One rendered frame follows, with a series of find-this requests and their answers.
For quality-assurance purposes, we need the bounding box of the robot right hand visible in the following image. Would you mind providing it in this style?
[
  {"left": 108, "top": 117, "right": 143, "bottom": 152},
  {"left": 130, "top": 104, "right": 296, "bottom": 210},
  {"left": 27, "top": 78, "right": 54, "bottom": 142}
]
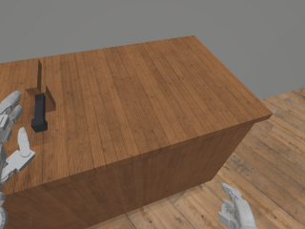
[{"left": 218, "top": 183, "right": 257, "bottom": 229}]

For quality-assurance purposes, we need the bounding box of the counter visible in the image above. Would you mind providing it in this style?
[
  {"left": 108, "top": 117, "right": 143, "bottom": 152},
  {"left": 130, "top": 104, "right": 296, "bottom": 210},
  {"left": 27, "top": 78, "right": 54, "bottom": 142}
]
[{"left": 0, "top": 35, "right": 273, "bottom": 229}]

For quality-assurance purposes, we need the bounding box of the robot left hand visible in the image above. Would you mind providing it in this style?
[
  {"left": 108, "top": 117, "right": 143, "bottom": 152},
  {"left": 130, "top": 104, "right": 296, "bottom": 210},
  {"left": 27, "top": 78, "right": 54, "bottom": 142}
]
[{"left": 0, "top": 91, "right": 35, "bottom": 192}]

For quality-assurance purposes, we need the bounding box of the tap lever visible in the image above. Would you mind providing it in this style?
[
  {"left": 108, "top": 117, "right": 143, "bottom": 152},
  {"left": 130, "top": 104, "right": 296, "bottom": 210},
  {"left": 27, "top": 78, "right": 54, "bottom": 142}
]
[{"left": 30, "top": 93, "right": 48, "bottom": 133}]

